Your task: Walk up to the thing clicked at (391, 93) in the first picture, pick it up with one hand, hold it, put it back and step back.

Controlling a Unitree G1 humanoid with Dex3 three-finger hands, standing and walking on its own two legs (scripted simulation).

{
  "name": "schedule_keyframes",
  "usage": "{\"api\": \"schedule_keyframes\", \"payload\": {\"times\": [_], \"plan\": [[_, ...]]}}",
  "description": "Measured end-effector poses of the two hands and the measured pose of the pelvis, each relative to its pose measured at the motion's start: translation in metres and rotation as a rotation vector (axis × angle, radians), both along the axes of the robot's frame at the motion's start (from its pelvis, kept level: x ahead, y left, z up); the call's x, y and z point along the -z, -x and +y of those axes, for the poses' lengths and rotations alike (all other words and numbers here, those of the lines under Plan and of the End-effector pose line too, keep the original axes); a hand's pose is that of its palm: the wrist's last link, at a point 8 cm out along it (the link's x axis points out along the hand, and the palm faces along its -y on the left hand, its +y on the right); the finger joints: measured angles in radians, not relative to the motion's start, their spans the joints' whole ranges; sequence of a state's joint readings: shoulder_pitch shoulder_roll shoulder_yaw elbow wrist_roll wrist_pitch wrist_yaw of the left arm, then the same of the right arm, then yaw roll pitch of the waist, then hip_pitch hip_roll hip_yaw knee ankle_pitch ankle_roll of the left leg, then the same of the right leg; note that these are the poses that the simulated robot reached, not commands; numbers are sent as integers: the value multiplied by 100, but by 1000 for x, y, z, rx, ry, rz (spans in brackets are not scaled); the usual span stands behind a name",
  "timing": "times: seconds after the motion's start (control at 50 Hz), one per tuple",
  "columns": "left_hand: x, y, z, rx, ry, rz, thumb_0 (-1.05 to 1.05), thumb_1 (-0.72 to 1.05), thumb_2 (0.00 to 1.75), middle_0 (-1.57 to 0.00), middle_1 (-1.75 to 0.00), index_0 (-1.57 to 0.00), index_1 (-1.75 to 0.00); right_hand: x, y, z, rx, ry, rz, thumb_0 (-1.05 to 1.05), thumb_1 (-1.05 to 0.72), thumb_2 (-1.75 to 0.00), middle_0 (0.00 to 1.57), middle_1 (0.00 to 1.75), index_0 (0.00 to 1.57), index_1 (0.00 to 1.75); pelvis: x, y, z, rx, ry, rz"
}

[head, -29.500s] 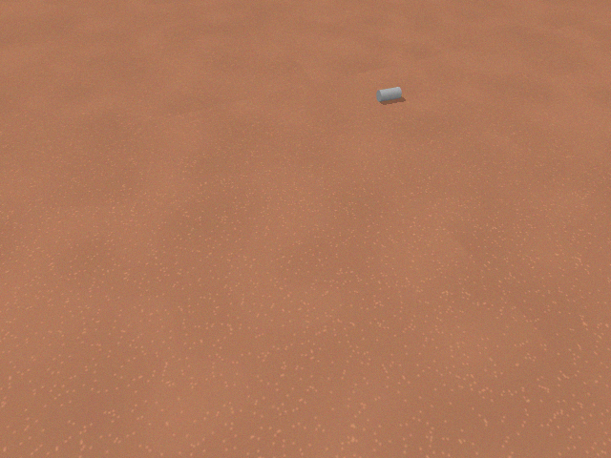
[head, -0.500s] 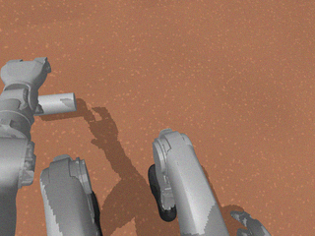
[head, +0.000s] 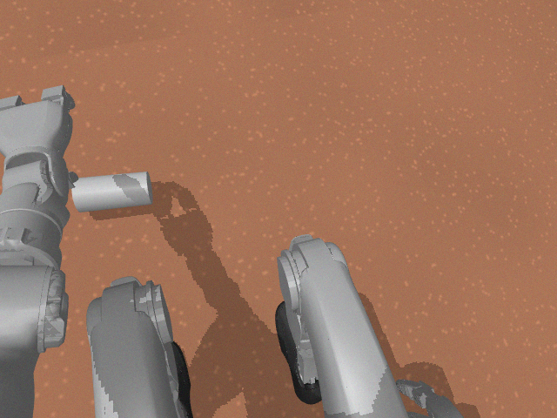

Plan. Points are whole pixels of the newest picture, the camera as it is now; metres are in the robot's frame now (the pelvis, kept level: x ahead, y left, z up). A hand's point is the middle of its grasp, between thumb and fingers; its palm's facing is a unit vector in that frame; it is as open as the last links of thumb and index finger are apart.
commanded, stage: home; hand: left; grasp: from above
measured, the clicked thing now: (114, 191) +0.51 +0.19 -0.33
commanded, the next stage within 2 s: none
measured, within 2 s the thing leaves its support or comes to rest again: neither
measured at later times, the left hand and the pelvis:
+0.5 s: hand out of the picture +0.31 +0.21 +0.07, palm faces -0.19 -0.75 -0.63, open 7.5 cm; pelvis +0.00 +0.00 +0.18, yaw +4 degrees
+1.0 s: hand out of the picture +0.23 +0.20 +0.27, palm faces +0.16 -0.96 -0.22, open 7.4 cm; pelvis +0.06 +0.00 +0.33, yaw +6 degrees
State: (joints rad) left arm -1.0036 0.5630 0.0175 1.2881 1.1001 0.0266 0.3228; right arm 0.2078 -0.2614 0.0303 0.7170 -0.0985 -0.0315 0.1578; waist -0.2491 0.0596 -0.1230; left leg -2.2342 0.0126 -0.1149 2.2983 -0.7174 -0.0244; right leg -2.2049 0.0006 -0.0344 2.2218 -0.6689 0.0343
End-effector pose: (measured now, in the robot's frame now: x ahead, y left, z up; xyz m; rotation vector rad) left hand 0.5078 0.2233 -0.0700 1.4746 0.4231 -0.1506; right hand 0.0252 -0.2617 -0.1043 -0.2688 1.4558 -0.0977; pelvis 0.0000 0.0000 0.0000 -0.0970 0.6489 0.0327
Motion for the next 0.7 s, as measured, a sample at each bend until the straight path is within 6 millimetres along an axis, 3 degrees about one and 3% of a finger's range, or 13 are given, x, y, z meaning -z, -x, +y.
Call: {"api": "schedule_keyframes", "payload": {"times": [0.08, 0.18, 0.36, 0.52, 0.7], "plan": [[-31, 25, 10, -74, 75, 40, 0, 11, 94, -25, -64, -24, -65, -18, -14, -4, 12, -14, -41, 0, -90, -89, 20, 30, 20, 30, -25, 2, 1, -5, -5, -7], [-65, 78, 19, -139, 224, 90, 0, 36, 97, -24, -56, -23, -57, -50, -41, -10, -6, 0, -107, 0, -90, -89, 20, 30, 20, 30, -61, 5, 0, -14, -12, -23], [-131, 165, 24, -291, 458, 62, 0, 74, 92, -22, -38, -22, -38, -123, -120, -7, -76, 43, -337, 0, -90, -89, 20, 30, 20, 30, -126, 8, -1, -40, -28, -86], [-192, 213, 22, -499, 653, 64, 1, 86, 90, -21, -32, -21, -32, -196, -176, 20, -96, 13, -571, 0, -90, -89, 20, 30, 20, 30, -183, 0, -4, -52, -43, -165], [-259, 252, 14, -681, 897, 86, 1, 89, 89, -21, -30, -21, -30, -274, -196, 39, -83, -4, -688, 0, -90, -89, 20, 30, 20, 30, -249, -19, -4, -60, -57, -256]]}}
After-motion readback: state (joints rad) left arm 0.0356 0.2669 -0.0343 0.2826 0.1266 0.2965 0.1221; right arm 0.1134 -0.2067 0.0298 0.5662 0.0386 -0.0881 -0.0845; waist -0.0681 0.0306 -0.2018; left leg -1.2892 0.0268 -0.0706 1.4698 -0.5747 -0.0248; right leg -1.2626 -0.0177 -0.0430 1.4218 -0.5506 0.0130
